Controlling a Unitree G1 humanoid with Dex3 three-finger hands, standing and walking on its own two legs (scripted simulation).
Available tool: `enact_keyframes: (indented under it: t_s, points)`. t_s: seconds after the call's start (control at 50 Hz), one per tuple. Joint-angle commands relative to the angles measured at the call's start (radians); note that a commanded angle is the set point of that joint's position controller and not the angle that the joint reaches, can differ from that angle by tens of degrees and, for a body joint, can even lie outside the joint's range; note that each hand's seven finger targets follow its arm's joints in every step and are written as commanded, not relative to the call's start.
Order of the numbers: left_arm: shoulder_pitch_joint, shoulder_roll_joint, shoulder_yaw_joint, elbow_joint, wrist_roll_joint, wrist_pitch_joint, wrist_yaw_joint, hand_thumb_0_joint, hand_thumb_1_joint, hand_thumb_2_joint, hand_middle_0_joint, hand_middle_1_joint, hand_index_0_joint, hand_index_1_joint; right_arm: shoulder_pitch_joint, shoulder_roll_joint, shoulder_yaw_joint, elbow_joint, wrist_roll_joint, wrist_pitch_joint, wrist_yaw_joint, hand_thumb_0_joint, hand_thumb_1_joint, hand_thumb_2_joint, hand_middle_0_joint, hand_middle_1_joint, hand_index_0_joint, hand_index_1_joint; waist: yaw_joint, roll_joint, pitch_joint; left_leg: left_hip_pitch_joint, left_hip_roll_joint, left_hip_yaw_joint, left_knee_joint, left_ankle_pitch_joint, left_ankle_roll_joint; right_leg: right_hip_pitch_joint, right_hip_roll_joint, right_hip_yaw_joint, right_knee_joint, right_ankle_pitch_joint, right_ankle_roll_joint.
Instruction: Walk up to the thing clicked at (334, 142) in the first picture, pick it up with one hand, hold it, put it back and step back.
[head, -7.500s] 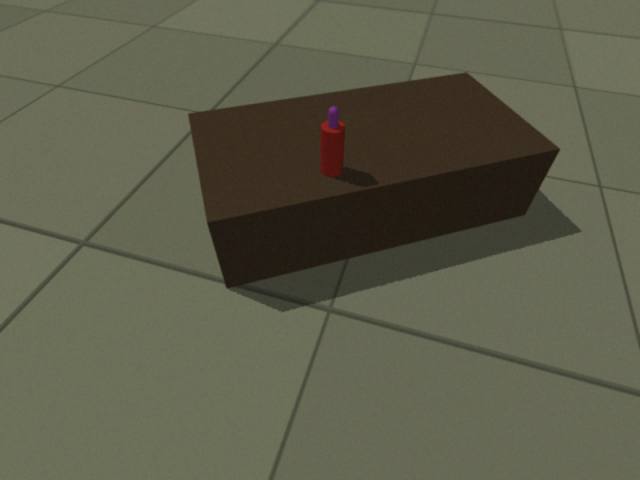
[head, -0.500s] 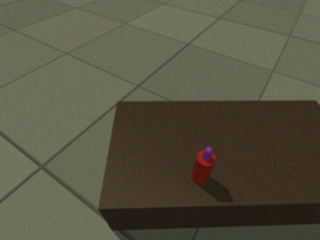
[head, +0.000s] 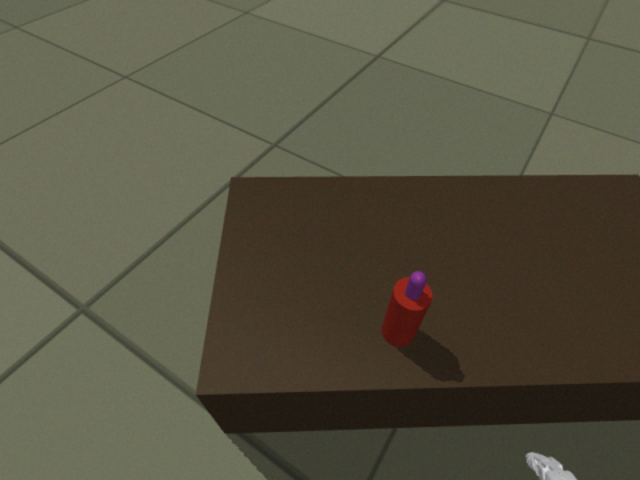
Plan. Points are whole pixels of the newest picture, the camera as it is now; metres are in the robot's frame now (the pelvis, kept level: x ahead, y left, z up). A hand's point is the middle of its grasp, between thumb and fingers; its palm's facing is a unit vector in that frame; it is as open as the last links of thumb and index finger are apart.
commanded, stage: go down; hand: right
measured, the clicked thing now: (407, 306) +0.50 -0.19 -0.29
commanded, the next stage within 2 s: none
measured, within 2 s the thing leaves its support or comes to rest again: neither
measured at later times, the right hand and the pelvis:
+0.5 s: hand out of the picture +0.16 -0.27 -0.15, palm faces +0.04 +0.95 -0.32, open 16.8 cm; pelvis +0.01 -0.03 -0.02, yaw +0 degrees
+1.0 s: hand (532, 473) +0.16 -0.27 -0.14, palm faces +0.06 +0.94 -0.34, open 17.6 cm; pelvis +0.02 -0.03 -0.04, yaw -1 degrees
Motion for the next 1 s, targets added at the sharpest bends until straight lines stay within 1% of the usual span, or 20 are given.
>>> enact_keyframes:
  t_s: [0.0, 0.02, 0.08, 0.18, 0.32, 0.44, 0.5, 0.52, 0.58, 0.6, 0.68, 0.74, 0.76, 0.8, 0.84, 0.86, 0.88, 0.92, 0.94, 0.98]
  points:
    - [0.077, 0.13, 0.057, -0.184, -0.004, -0.028, 0.035, 0.0, 0.911, 0.914, -0.211, -0.309, -0.21, -0.31, -0.14, -0.294, -0.139, -0.108, -0.032, -0.012, 0.004, 0.0, -0.26, -0.26, 0.079, 0.034, 0.06, 0.034, 0.023, 0.034, -0.279, 0.1, 0.023, -0.04, 0.031, 0.152, -0.019, -0.104, 0.037, -0.034, 0.042, 0.162, -0.033]
    - [0.1, 0.124, 0.065, -0.185, 0.006, -0.026, 0.034, 0.0, 0.905, 0.909, -0.21, -0.31, -0.211, -0.309, -0.086, -0.253, -0.126, -0.072, -0.047, 0.007, 0.014, 0.0, -0.219, -0.18, 0.092, 0.028, 0.069, 0.028, 0.024, 0.031, -0.274, 0.086, 0.022, -0.042, 0.035, 0.146, -0.017, -0.132, 0.037, -0.037, 0.05, 0.159, -0.032]
    - [0.037, 0.108, 0.052, -0.273, 0.005, -0.039, 0.038, 0.0, 0.902, 0.895, -0.214, -0.309, -0.216, -0.307, -0.027, -0.274, -0.159, -0.126, -0.079, 0.069, 0.018, 0.0, -0.095, -0.106, 0.102, 0.022, 0.076, 0.021, -0.028, -0.016, -0.293, 0.129, 0.022, -0.034, 0.031, 0.113, -0.009, -0.152, 0.04, -0.039, 0.044, 0.155, -0.023]
    - [-0.022, 0.089, 0.036, -0.352, -0.006, -0.07, 0.046, 0.0, 0.895, 0.891, -0.211, -0.303, -0.21, -0.304, -0.055, -0.189, -0.099, -0.273, -0.063, 0.19, 0.014, 0.0, 0.209, -0.068, 0.077, 0.035, 0.064, 0.035, -0.012, -0.026, -0.179, 0.04, 0.005, -0.015, 0.014, -0.039, 0.0, -0.203, 0.02, -0.016, 0.019, 0.013, -0.024]
    - [0.035, 0.079, 0.033, -0.357, 0.005, -0.106, 0.061, 0.0, 0.893, 0.892, -0.209, -0.303, -0.206, -0.305, -0.013, -0.194, -0.11, -0.482, -0.047, 0.26, 0.003, 0.0, 0.485, -0.056, 0.043, 0.053, 0.044, 0.053, 0.026, -0.011, -0.236, -0.021, -0.008, -0.004, 0.091, 0.061, 0.0, -0.161, 0.01, 0.002, 0.093, 0.126, -0.026]
    - [0.038, 0.07, 0.029, -0.361, 0.018, -0.151, 0.079, 0.0, 0.89, 0.901, -0.203, -0.299, -0.197, -0.305, 0.025, -0.185, -0.11, -0.613, -0.047, 0.264, -0.017, 0.0, 0.547, -0.032, 0.048, 0.051, 0.045, 0.051, 0.03, -0.064, -0.283, -0.07, -0.004, -0.005, 0.165, 0.059, 0.001, -0.184, 0.009, 0.014, 0.163, 0.139, -0.017]
    - [0.047, 0.076, 0.033, -0.365, 0.023, -0.162, 0.086, 0.0, 0.884, 0.908, -0.199, -0.297, -0.191, -0.305, 0.09, -0.162, -0.083, -0.67, -0.043, 0.285, -0.017, 0.0, 0.55, -0.024, 0.053, 0.048, 0.048, 0.048, 0.038, -0.084, -0.328, -0.09, -0.008, 0.004, 0.203, 0.099, 0.005, -0.165, 0.0, 0.031, 0.205, 0.256, -0.004]
    - [0.051, 0.076, 0.034, -0.364, 0.022, -0.164, 0.09, 0.0, 0.887, 0.906, -0.198, -0.295, -0.19, -0.303, 0.092, -0.185, -0.102, -0.697, -0.04, 0.294, -0.02, 0.0, 0.583, -0.018, 0.052, 0.049, 0.048, 0.049, 0.033, -0.086, -0.323, -0.094, -0.008, 0.007, 0.209, 0.109, 0.003, -0.176, -0.004, 0.037, 0.215, 0.287, -0.001]
    - [0.036, 0.068, 0.027, -0.38, 0.019, -0.172, 0.092, 0.0, 0.886, 0.902, -0.196, -0.292, -0.189, -0.3, 0.125, -0.141, -0.058, -0.756, -0.031, 0.328, -0.016, 0.0, 0.601, -0.016, 0.052, 0.051, 0.048, 0.051, 0.035, -0.103, -0.282, -0.127, -0.01, 0.011, 0.228, 0.073, 0.003, -0.203, -0.023, 0.068, 0.212, 0.281, 0.013]
    - [0.036, 0.074, 0.033, -0.377, 0.019, -0.173, 0.094, 0.0, 0.887, 0.899, -0.198, -0.293, -0.19, -0.3, 0.139, -0.173, -0.09, -0.772, -0.03, 0.339, -0.02, 0.0, 0.611, -0.005, 0.056, 0.049, 0.051, 0.049, 0.026, -0.116, -0.268, -0.133, -0.011, 0.012, 0.228, 0.06, 0.002, -0.217, -0.025, 0.074, 0.213, 0.274, 0.015]
    - [0.037, 0.067, 0.029, -0.399, 0.019, -0.179, 0.089, 0.0, 0.89, 0.9, -0.197, -0.293, -0.191, -0.3, 0.233, -0.135, -0.06, -0.783, -0.025, 0.387, -0.012, 0.0, 0.611, -0.003, 0.054, 0.05, 0.05, 0.05, 0.029, -0.075, -0.273, -0.144, -0.014, 0.02, 0.257, 0.078, 0.001, -0.238, -0.035, 0.088, 0.252, 0.348, 0.021]
    - [0.053, 0.072, 0.03, -0.414, 0.017, -0.18, 0.085, 0.0, 0.893, 0.896, -0.197, -0.294, -0.192, -0.299, 0.226, -0.173, -0.083, -0.882, -0.021, 0.408, -0.012, 0.0, 0.611, -0.014, 0.051, 0.053, 0.049, 0.053, 0.021, -0.093, -0.322, -0.147, -0.016, 0.019, 0.288, 0.132, 0.003, -0.219, -0.029, 0.078, 0.293, 0.443, 0.022]
    - [0.049, 0.064, 0.025, -0.417, 0.018, -0.182, 0.083, 0.0, 0.892, 0.894, -0.196, -0.292, -0.191, -0.298, 0.257, -0.133, -0.057, -0.851, -0.02, 0.424, -0.006, 0.0, 0.611, -0.005, 0.059, 0.05, 0.053, 0.05, 0.032, -0.076, -0.313, -0.152, -0.014, 0.018, 0.294, 0.136, 0.002, -0.233, -0.029, 0.079, 0.302, 0.433, 0.021]
    - [0.065, 0.073, 0.032, -0.421, 0.019, -0.187, 0.08, 0.0, 0.89, 0.899, -0.195, -0.291, -0.188, -0.298, 0.238, -0.183, -0.096, -0.922, -0.024, 0.43, -0.009, 0.0, 0.611, -0.003, 0.06, 0.048, 0.054, 0.048, 0.03, -0.095, -0.345, -0.162, -0.015, 0.018, 0.312, 0.152, 0.005, -0.231, -0.031, 0.085, 0.317, 0.47, 0.025]
    - [0.053, 0.068, 0.026, -0.433, 0.017, -0.191, 0.08, 0.0, 0.895, 0.895, -0.194, -0.292, -0.189, -0.297, 0.255, -0.174, -0.1, -0.919, -0.02, 0.444, -0.007, 0.0, 0.6, -0.008, 0.06, 0.048, 0.053, 0.048, 0.031, -0.077, -0.331, -0.171, -0.015, 0.018, 0.315, 0.126, 0.002, -0.264, -0.022, 0.078, 0.325, 0.403, 0.017]
    - [0.05, 0.065, 0.026, -0.443, 0.016, -0.19, 0.082, 0.0, 0.891, 0.895, -0.195, -0.293, -0.191, -0.297, 0.236, -0.211, -0.132, -0.959, -0.02, 0.443, -0.011, 0.0, 0.597, -0.017, 0.055, 0.051, 0.05, 0.051, 0.021, -0.082, -0.324, -0.162, -0.013, 0.019, 0.315, 0.127, 0.002, -0.292, -0.013, 0.066, 0.328, 0.352, 0.01]
    - [0.046, 0.064, 0.022, -0.442, 0.017, -0.194, 0.085, 0.0, 0.9, 0.891, -0.193, -0.292, -0.19, -0.294, 0.274, -0.167, -0.106, -0.914, -0.019, 0.451, -0.005, 0.0, 0.605, -0.011, 0.057, 0.05, 0.052, 0.05, 0.032, -0.057, -0.3, -0.178, -0.011, 0.017, 0.315, 0.096, 0.0, -0.313, -0.014, 0.072, 0.325, 0.298, 0.008]
    - [0.047, 0.062, 0.021, -0.455, 0.015, -0.198, 0.091, 0.0, 0.893, 0.897, -0.193, -0.293, -0.189, -0.297, 0.273, -0.211, -0.147, -0.967, -0.016, 0.446, -0.005, 0.0, 0.578, -0.018, 0.057, 0.049, 0.052, 0.049, 0.025, -0.058, -0.336, -0.159, -0.009, 0.015, 0.321, 0.113, 0.001, -0.317, 0.004, 0.051, 0.341, 0.246, -0.004]
    - [0.042, 0.058, 0.019, -0.459, 0.015, -0.203, 0.096, 0.0, 0.9, 0.897, -0.191, -0.293, -0.188, -0.296, 0.303, -0.182, -0.131, -0.945, -0.012, 0.449, 0.003, 0.0, 0.588, -0.02, 0.052, 0.051, 0.049, 0.051, 0.031, -0.036, -0.321, -0.175, -0.009, 0.018, 0.322, 0.091, -0.001, -0.341, 0.005, 0.053, 0.345, 0.204, -0.009]
    - [0.04, 0.059, 0.017, -0.468, 0.013, -0.209, 0.107, 0.0, 0.897, 0.896, -0.191, -0.293, -0.188, -0.297, 0.28, -0.233, -0.178, -1.0, -0.002, 0.443, 0.007, 0.0, 0.572, -0.023, 0.052, 0.05, 0.049, 0.05, 0.024, -0.056, -0.322, -0.182, -0.004, 0.014, 0.315, 0.068, -0.003, -0.358, 0.014, 0.044, 0.351, 0.139, -0.018]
